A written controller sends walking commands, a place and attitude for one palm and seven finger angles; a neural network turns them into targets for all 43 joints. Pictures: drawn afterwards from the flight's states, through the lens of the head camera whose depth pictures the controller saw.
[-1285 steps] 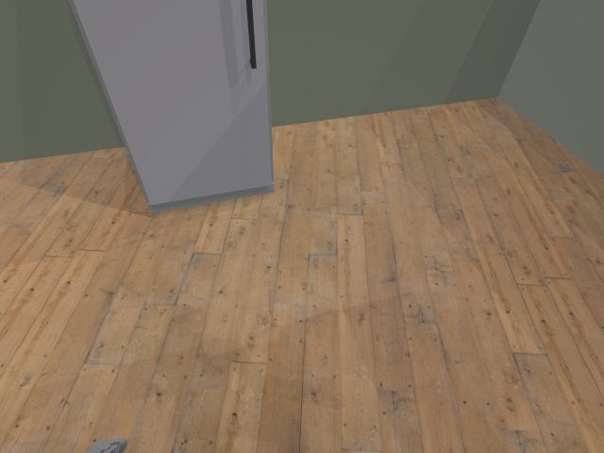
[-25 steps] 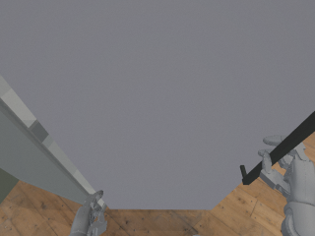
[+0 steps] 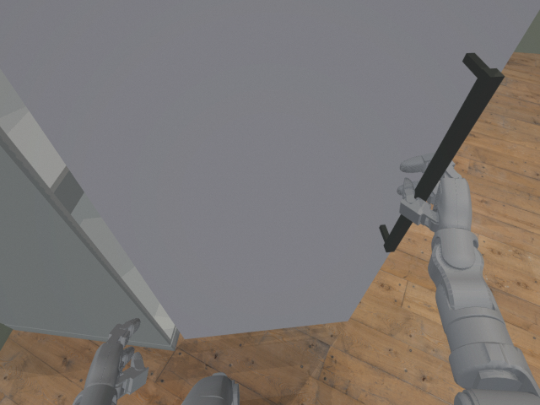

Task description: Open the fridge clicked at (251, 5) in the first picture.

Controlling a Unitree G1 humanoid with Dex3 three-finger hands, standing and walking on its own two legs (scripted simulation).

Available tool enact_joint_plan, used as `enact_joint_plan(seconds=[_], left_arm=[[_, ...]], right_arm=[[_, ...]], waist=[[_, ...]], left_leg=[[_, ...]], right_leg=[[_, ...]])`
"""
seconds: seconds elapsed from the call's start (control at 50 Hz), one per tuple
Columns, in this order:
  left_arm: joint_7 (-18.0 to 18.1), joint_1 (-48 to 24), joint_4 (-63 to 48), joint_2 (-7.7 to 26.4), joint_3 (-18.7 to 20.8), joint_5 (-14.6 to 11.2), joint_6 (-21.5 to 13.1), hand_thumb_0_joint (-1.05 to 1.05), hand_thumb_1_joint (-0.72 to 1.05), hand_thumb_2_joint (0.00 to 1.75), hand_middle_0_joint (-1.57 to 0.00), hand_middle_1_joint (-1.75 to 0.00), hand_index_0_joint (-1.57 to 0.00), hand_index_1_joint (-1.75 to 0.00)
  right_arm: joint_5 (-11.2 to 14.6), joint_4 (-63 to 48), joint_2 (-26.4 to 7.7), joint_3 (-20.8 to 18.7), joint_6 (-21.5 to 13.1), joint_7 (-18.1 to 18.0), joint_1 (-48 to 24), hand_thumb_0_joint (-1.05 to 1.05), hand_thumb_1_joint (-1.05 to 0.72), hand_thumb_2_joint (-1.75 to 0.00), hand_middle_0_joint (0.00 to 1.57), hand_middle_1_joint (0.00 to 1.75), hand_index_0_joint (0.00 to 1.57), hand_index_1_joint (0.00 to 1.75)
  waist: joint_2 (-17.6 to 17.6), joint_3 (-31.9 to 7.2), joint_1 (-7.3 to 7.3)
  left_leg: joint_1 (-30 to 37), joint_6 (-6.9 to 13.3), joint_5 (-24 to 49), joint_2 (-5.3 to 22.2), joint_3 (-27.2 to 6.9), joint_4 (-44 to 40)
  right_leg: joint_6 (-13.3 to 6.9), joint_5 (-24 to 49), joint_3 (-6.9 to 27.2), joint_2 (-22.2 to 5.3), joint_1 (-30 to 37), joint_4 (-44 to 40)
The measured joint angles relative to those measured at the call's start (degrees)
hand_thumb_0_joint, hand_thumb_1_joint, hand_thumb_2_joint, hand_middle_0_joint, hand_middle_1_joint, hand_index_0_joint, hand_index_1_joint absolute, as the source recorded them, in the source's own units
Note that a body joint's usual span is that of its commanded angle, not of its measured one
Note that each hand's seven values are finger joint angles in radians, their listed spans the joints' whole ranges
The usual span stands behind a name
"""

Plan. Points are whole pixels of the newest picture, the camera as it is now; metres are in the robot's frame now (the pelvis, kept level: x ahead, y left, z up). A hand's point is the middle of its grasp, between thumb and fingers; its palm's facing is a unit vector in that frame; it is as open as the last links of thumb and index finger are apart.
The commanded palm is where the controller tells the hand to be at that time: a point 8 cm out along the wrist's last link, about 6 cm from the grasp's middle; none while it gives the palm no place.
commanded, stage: stop walking and hold the door back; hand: right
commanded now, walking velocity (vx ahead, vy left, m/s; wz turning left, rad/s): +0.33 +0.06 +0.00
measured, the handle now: (420, 177) +0.43 -0.21 +0.10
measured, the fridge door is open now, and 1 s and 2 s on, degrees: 77 67 66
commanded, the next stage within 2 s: loosen the grip on the handle in 0.44 s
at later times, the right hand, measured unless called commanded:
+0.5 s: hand (394, 169) +0.46 -0.18 +0.09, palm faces +0.16 +0.97 -0.17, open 5.1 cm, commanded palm +0.42 -0.25 +0.08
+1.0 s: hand (403, 177) +0.47 -0.20 +0.06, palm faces +0.19 +0.97 -0.18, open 13.0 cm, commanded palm +0.43 -0.24 +0.08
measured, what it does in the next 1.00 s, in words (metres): steps on the spot: left foot, then right foot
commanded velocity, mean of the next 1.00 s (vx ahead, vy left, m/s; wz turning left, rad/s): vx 0.05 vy -0.01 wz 0.00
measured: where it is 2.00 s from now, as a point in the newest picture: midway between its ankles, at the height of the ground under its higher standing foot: outside the picture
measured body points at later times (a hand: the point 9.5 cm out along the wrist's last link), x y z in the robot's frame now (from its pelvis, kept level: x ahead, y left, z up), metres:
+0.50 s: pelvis +0.00 +0.00 +0.01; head +0.05 +0.01 +0.45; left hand +0.06 +0.31 -0.10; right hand +0.44 -0.23 +0.10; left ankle +0.03 +0.10 -0.73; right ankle +0.05 -0.14 -0.71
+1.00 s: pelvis +0.01 -0.04 -0.01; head +0.05 -0.05 +0.43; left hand +0.08 +0.20 -0.13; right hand +0.45 -0.25 +0.07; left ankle +0.03 +0.10 -0.73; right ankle +0.04 -0.13 -0.73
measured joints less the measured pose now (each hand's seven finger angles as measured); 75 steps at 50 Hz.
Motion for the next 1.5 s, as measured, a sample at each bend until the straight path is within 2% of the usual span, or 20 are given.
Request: enact_joint_plan(seconds=[0.06,0.16,0.18,0.24,0.32,0.42,0.54,0.58,0.64,0.7,0.76,0.82,0.88,0.94,1.0,1.14,1.24,1.36,1.44,1.5], left_arm=[[-0.07,3.41,1.36,-2.05,-1.1,-0.94,0.21,0.01,0.91,0.9,-0.19,-0.3,-0.2,-0.3],[-0.07,8.51,5.01,-4.46,-3.87,-1.39,0.87,0.01,0.91,0.89,-0.2,-0.3,-0.2,-0.3],[0.08,8.84,5.63,-4.5,-3.91,-1.49,0.78,0.01,0.91,0.89,-0.2,-0.3,-0.2,-0.3],[0.11,7.57,7.75,-2.9,-2.63,-1.45,0.98,0.01,0.92,0.89,-0.2,-0.3,-0.21,-0.3],[-0.08,7.19,8.92,-0.19,-1.32,-1.29,-0.28,0.01,0.92,0.89,-0.2,-0.3,-0.21,-0.3],[0.17,7.56,7.11,3.11,-0.42,-0.96,-1.28,0.01,0.92,0.89,-0.2,-0.3,-0.2,-0.3],[0.1,6.84,4.48,4.94,0.88,-0.51,-1.16,0.01,0.91,0.9,-0.2,-0.3,-0.2,-0.3],[-0.95,6.64,4.35,3.63,2.28,0.26,-2.19,0.01,0.91,0.9,-0.2,-0.3,-0.2,-0.3],[-2.72,6.87,4.37,0.96,1.87,0.45,-3.51,0.01,0.91,0.9,-0.19,-0.3,-0.2,-0.3],[-5.02,7.2,2.52,0.3,1.45,1.14,-4.02,0.01,0.91,0.9,-0.2,-0.3,-0.2,-0.3],[-6.64,7.27,1.1,-0.55,0.87,1.41,-3.48,0.01,0.91,0.9,-0.2,-0.3,-0.2,-0.3],[-7.18,7.56,1.11,-1.98,-0.49,1.33,-2.61,0.01,0.91,0.89,-0.2,-0.3,-0.2,-0.3],[-7.14,8.27,1.61,-3.27,-1.79,1.06,-2.18,0.01,0.91,0.89,-0.2,-0.3,-0.2,-0.3],[-6.92,9.06,2.01,-3.86,-2.34,1.14,-2.3,0.01,0.91,0.89,-0.2,-0.3,-0.2,-0.3],[-6.35,9.31,2.74,-3.82,-2.68,1.53,-2.26,0.01,0.91,0.89,-0.2,-0.3,-0.2,-0.3],[-5.93,11.61,4.32,-1.96,-0.88,1.56,-2.58,0.01,0.91,0.89,-0.2,-0.3,-0.2,-0.3],[-5.92,12.61,4.69,-0.05,0.02,0.92,-1.24,0.01,0.91,0.89,-0.2,-0.3,-0.2,-0.3],[-4.6,11.4,2.4,0.51,-0.11,0.47,0.19,0.01,0.91,0.89,-0.2,-0.3,-0.2,-0.3],[-4.19,11.7,1.53,0.9,0.04,0.1,0.62,0.01,0.91,0.89,-0.2,-0.3,-0.2,-0.3],[-4.03,12.0,1.56,1.35,-0.12,-0.37,1.22,0.01,0.91,0.89,-0.2,-0.3,-0.2,-0.3]], right_arm=[[-0.4,7.37,-0.27,0.34,0.36,1.14,-4.85,-0.04,-0.7,-0.79,0.45,1.4,0.46,1.41],[0.77,17.19,-1.2,-0.11,1.14,2.75,-12.6,-0.04,-0.7,-0.78,0.45,1.4,0.47,1.42],[0.86,18.38,-1.73,-0.95,1.11,2.93,-13.51,-0.04,-0.7,-0.79,0.45,1.4,0.48,1.42],[0.58,21.02,-2.86,-4.27,0.84,2.64,-14.95,-0.05,-0.69,-0.79,0.45,1.4,0.48,1.42],[-0.07,24.49,-3.97,-7.53,0.66,3.38,-16.01,-0.06,-0.69,-0.79,0.45,1.4,0.49,1.42],[-0.59,26.25,-4.67,-10.12,0.2,4.5,-16.3,-0.05,-0.7,-0.79,0.45,1.4,0.49,1.43],[-0.55,22.57,-3.26,-11.3,-1.18,5.45,-14.81,-0.04,-0.69,-0.8,0.45,1.4,0.48,1.42],[-3.52,23.5,-3.4,-12.23,-1.15,7.99,-16.54,-0.04,-0.67,-0.8,0.45,1.4,0.48,1.42],[-3.38,27.12,-3.3,-13.38,1.82,8.83,-18.91,-0.05,-0.6,-0.77,0.45,1.4,0.48,1.42],[-3.16,25.09,-2.22,-12.95,2.91,6.28,-16.82,-0.04,-0.49,-0.71,0.44,1.38,0.48,1.42],[-4.63,21.94,-0.62,-10.39,1.78,2.76,-14.87,-0.02,-0.32,-0.62,0.41,1.34,0.47,1.41],[-3.94,20.57,0.86,-9.72,0.92,0.57,-14.43,-0.01,-0.08,-0.51,0.4,1.33,0.46,1.4],[-3.28,21.01,1.42,-9.18,1.68,-0.5,-14.72,-0.01,0.15,-0.4,0.39,1.32,0.44,1.38],[-4.02,21.15,1.15,-8.13,2.75,-1.16,-14.6,-0.01,0.31,-0.32,0.38,1.31,0.42,1.35],[-4.34,23.65,-0.12,-9.53,1.6,-1.2,-15.53,-0.01,0.41,-0.27,0.36,1.28,0.39,1.31],[-2.44,22.98,-2.22,-9.08,-2.1,0.69,-15.65,-0.01,0.52,-0.21,0.3,1.21,0.31,1.22],[-1.73,24.16,-2.15,-9.94,-1.01,2.3,-15.24,-0.01,0.54,-0.2,0.27,1.17,0.28,1.19],[-3.23,26.07,-7.87,-15.62,-0.68,4.49,-15.65,-0.01,0.55,-0.2,0.26,1.15,0.26,1.17],[-2.26,25.7,-11.3,-16.59,-2.33,7.82,-15.05,-0.02,0.55,-0.2,0.25,1.15,0.26,1.16],[-0.97,26.95,-13.02,-16.46,-1.68,11.06,-14.98,-0.02,0.55,-0.2,0.25,1.15,0.26,1.15]], waist=[[-2.47,-0.28,0.89],[-2.71,-0.72,-1.28],[-2.88,-0.73,-1.36],[-4.54,0.89,1.14],[-3.06,1.76,3.21],[-0.96,1.64,5.07],[-0.7,0.73,5.94],[0.49,-0.89,5.39],[3.45,-6.9,6.27],[2.09,-9.68,6.76],[0.44,-10.27,6.74],[0.1,-10.35,6.03],[0.1,-10.34,5.39],[-0.29,-10.21,5.18],[-0.5,-10.13,5.5],[-0.99,-10.92,5.44],[-1.33,-11.66,5.33],[-0.31,-10.81,6.95],[-0.53,-10.74,6.66],[-1.05,-11.02,6.11]], left_leg=[[-0.93,-0.42,0.86,-2.61,-0.44,4.15],[7.87,-0.36,2.71,-3.65,-0.16,-12.24],[9.02,0.87,4.52,-4.1,-0.5,-14.98],[8.65,3.79,7.87,-4.76,-0.01,-13.53],[10.51,3.54,9.06,-3.66,-1.21,-16.66],[12.55,2.76,11.11,-2.74,-2.47,-20.91],[12.39,1.31,10.7,-3.82,-3.17,-20.81],[10.02,0.79,9.73,-3.75,-3.95,-18.5],[5.74,-0.09,9.5,-2.34,-4.28,-17.56],[4.03,-0.22,10.05,-2.46,-4.57,-17.89],[2.2,-0.58,9.78,-2.13,-4.91,-16.77],[0.57,-1.16,9.36,-1.83,-5.23,-15.43],[-0.33,-1.29,9.09,-1.75,-5.2,-14.68],[-1.13,-1.2,8.77,-1.71,-4.86,-14.03],[-2.27,-1.39,8.41,-1.78,-4.62,-13.17],[-3.69,-0.95,7.46,-2.43,-3.83,-12.01],[-3.3,-0.51,6.83,-2.83,-3.27,-11.87],[-3.72,0.44,6.88,-3.79,-3.26,-11.84],[-3.95,0.92,6.91,-4.33,-2.82,-12.14],[-3.92,1.04,6.85,-4.44,-2.38,-12.5]], right_leg=[[-0.72,-0.1,1.99,-1.14,-0.94,-0.46],[1.14,-2.08,1.4,-1.69,-3.37,4.0],[1.42,-3.34,1.1,-1.96,-4.48,6.39],[0.81,-12.03,3.33,-1.23,-8.97,18.88],[1.57,-10.61,3.53,0.31,-13.52,29.62],[2.04,-7.21,1.85,-1.03,-11.51,19.5],[2.22,0.24,0.73,-1.61,-4.04,3.45],[1.47,0.91,-0.24,-1.32,-3.18,0.22],[0.65,0.44,-0.52,0.03,-7.64,1.16],[0.16,-0.33,-0.81,-0.14,-10.21,2.97],[-0.7,-1.22,-1.11,0.11,-12.4,4.99],[-1.21,-1.77,-1.38,0.33,-14.03,6.45],[-1.34,-2.13,-1.31,0.36,-15.06,7.4],[-1.36,-2.47,-0.95,0.37,-16.16,8.35],[-1.31,-2.88,-0.67,0.23,-17.49,9.45],[-0.59,-3.94,0.2,-0.5,-19.4,11.22],[-0.1,-4.34,0.78,-0.88,-19.09,11.27],[0.74,-3.98,0.81,-1.81,-19.02,10.65],[1.22,-3.98,1.26,-2.33,-19.47,10.62],[1.35,-4.04,1.72,-2.42,-19.74,10.56]])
